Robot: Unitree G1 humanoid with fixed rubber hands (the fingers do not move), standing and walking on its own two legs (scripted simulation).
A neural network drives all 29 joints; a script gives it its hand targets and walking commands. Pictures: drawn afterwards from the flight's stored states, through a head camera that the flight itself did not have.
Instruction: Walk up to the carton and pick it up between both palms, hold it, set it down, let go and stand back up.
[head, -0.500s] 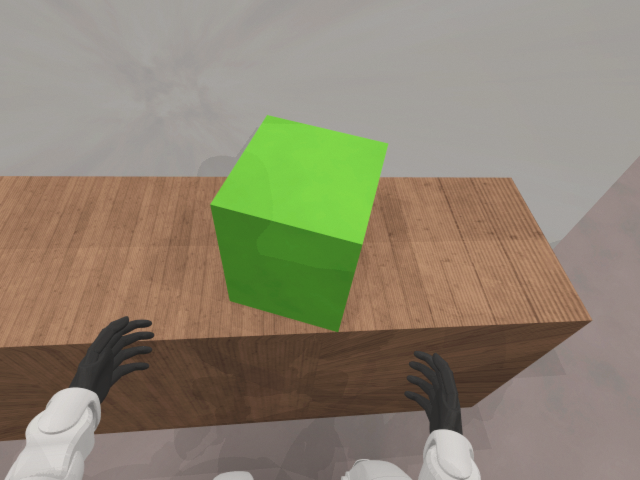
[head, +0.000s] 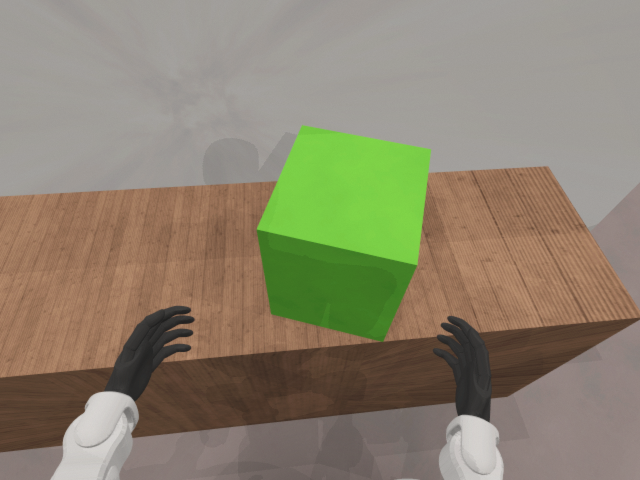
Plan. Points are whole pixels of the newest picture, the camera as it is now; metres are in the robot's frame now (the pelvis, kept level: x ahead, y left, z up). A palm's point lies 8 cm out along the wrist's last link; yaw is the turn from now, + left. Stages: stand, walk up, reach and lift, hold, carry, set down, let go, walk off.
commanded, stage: reach and lift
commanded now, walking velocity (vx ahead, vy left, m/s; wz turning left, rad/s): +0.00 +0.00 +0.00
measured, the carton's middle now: (344, 238) +0.47 -0.05 -0.05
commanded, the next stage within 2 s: none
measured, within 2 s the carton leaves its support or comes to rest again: neither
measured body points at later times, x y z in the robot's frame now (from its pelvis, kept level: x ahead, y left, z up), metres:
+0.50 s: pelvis -0.02 -0.02 +0.01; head +0.00 -0.01 +0.45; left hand +0.35 +0.19 +0.03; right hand +0.31 -0.24 +0.02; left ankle -0.03 +0.06 -0.72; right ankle +0.01 -0.19 -0.72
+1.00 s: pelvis -0.03 -0.06 +0.00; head +0.03 -0.03 +0.44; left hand +0.41 +0.16 +0.05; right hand +0.36 -0.24 +0.05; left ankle -0.03 +0.06 -0.72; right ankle +0.01 -0.20 -0.72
